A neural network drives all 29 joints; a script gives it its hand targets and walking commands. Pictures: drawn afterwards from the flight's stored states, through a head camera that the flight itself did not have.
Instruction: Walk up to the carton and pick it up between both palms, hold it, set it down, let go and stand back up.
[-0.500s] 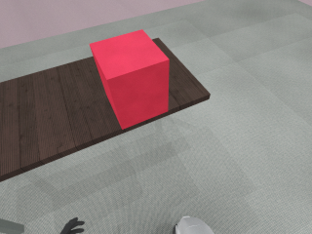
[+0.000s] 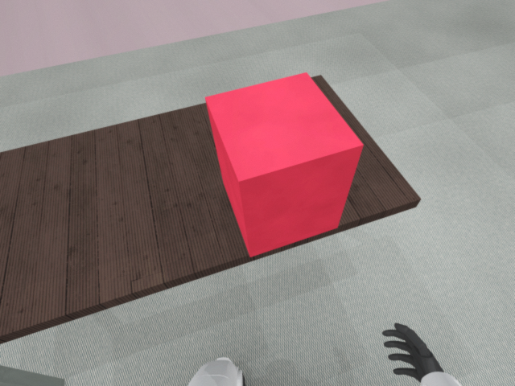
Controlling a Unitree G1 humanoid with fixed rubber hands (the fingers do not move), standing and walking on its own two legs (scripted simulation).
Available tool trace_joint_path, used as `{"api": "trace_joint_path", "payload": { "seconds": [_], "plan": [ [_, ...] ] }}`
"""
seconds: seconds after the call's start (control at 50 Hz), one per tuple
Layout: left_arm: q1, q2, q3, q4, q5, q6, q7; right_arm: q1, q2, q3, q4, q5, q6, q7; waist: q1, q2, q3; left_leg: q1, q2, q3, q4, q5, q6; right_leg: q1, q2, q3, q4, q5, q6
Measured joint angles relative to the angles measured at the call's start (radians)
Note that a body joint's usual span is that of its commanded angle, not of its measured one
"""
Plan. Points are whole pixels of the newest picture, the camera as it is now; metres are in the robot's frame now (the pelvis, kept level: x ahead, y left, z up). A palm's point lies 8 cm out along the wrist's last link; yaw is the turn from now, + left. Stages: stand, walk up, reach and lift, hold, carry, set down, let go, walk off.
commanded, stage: walk up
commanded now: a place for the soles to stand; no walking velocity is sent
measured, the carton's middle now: (277, 168) +0.49 +0.00 +0.00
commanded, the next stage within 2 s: none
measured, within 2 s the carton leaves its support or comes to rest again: neither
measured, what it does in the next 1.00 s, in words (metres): steps on the spot: right foot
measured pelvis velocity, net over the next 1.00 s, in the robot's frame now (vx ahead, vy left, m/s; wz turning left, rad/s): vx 0.03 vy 0.06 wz -0.16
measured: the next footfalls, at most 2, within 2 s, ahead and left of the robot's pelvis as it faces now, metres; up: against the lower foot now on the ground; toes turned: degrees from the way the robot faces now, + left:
right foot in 0.36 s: +0.06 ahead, -0.08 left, +0.00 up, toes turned -3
right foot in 1.66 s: +0.14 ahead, -0.24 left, +0.00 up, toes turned -1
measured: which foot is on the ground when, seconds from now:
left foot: down 0.00-1.00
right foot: down 0.00-0.02, up 0.04-0.34, down 0.36-1.00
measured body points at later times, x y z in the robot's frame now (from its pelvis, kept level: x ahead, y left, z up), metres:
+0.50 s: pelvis +0.02 +0.05 +0.00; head +0.03 +0.03 +0.45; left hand +0.14 +0.31 -0.09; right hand +0.10 -0.22 -0.12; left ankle +0.08 +0.15 -0.72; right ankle +0.02 -0.07 -0.72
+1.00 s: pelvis +0.03 +0.06 +0.01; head +0.04 +0.05 +0.46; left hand +0.16 +0.32 -0.09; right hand +0.12 -0.22 -0.10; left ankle +0.08 +0.15 -0.72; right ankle +0.02 -0.08 -0.72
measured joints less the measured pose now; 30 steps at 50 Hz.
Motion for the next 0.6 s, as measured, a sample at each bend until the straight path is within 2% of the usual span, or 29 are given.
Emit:
{"api": "trace_joint_path", "payload": {
  "seconds": [0.02, 0.04, 0.06, 0.12, 0.16, 0.2, 0.28, 0.38, 0.42, 0.46, 0.54, 0.6],
  "plan": [
    [-0.006, 0.011, 0.000, -0.005, -0.004, 0.007, 0.001, -0.008, 0.006, -0.001, 0.004, -0.002, -0.007, -0.005, -0.005, -0.015, 0.000, 0.027, -0.011, 0.010, -0.034, -0.035, 0.013, -0.014, -0.009, 0.005, 0.044, -0.029, 0.007],
    [-0.025, 0.023, 0.002, -0.006, -0.009, 0.013, 0.003, -0.020, 0.015, 0.000, 0.010, -0.004, -0.013, -0.010, -0.009, -0.046, 0.013, 0.030, -0.031, 0.024, -0.022, -0.057, 0.019, -0.036, -0.027, 0.022, 0.111, -0.051, 0.002],
    [-0.041, 0.025, 0.002, -0.010, -0.012, 0.020, 0.008, -0.027, 0.017, 0.003, 0.010, -0.004, -0.016, -0.016, -0.014, -0.060, 0.022, 0.029, -0.038, 0.032, -0.004, -0.068, 0.025, -0.069, -0.023, 0.041, 0.202, -0.083, -0.005],
    [-0.067, 0.008, 0.000, -0.020, -0.012, 0.052, 0.028, -0.030, 0.008, 0.006, 0.010, 0.015, -0.003, -0.032, -0.051, -0.053, 0.018, 0.048, -0.021, 0.040, 0.003, -0.074, 0.048, -0.170, 0.025, 0.040, 0.478, -0.200, -0.019],
    [-0.092, 0.001, 0.000, -0.029, -0.011, 0.061, 0.027, -0.014, 0.005, 0.002, 0.006, 0.020, 0.002, -0.039, -0.076, -0.051, 0.008, 0.067, -0.017, 0.044, -0.025, -0.064, 0.054, -0.208, 0.037, 0.031, 0.530, -0.187, -0.024],
    [-0.122, -0.001, 0.003, -0.043, -0.010, 0.060, 0.021, 0.007, 0.001, 0.002, 0.010, 0.020, 0.005, -0.042, -0.090, -0.051, -0.003, 0.075, -0.020, 0.051, -0.048, -0.054, 0.056, -0.226, 0.040, 0.031, 0.498, -0.156, -0.024],
    [-0.168, -0.001, 0.011, -0.059, -0.010, 0.052, 0.010, 0.033, -0.006, 0.011, 0.032, 0.020, 0.008, -0.043, -0.105, -0.058, -0.015, 0.070, -0.033, 0.070, -0.058, -0.049, 0.063, -0.202, 0.037, 0.023, 0.318, -0.111, -0.021],
    [-0.171, -0.009, 0.017, -0.058, -0.008, 0.043, 0.004, 0.047, -0.023, 0.019, 0.057, 0.032, 0.026, -0.038, -0.092, -0.045, -0.029, 0.048, -0.034, 0.109, 0.001, -0.083, 0.060, -0.099, 0.045, 0.010, 0.036, 0.060, -0.041],
    [-0.165, -0.020, 0.013, -0.053, -0.004, 0.040, 0.002, 0.056, -0.027, 0.020, 0.066, 0.042, 0.030, -0.032, -0.084, -0.022, -0.038, 0.052, -0.027, 0.107, 0.012, -0.124, 0.044, -0.095, 0.053, 0.014, 0.031, 0.076, -0.043],
    [-0.157, -0.019, 0.011, -0.050, -0.010, 0.038, 0.000, 0.067, -0.027, 0.020, 0.066, 0.039, 0.030, -0.025, -0.073, -0.020, -0.053, 0.059, -0.044, 0.079, 0.014, -0.172, 0.031, -0.102, 0.050, 0.031, 0.029, 0.071, -0.045],
    [-0.177, -0.005, 0.006, -0.049, -0.021, 0.030, -0.011, 0.071, -0.032, 0.020, 0.072, 0.030, 0.004, -0.017, -0.082, -0.018, -0.048, 0.084, -0.055, 0.065, -0.049, -0.059, 0.038, -0.105, 0.044, 0.046, 0.015, 0.082, -0.027],
    [-0.191, 0.002, 0.005, -0.056, -0.028, 0.029, -0.022, 0.078, -0.031, 0.023, 0.079, 0.030, -0.008, -0.017, -0.081, -0.036, -0.057, 0.097, -0.060, 0.080, -0.068, -0.069, 0.050, -0.099, 0.040, 0.061, -0.001, 0.090, -0.021]
  ]
}}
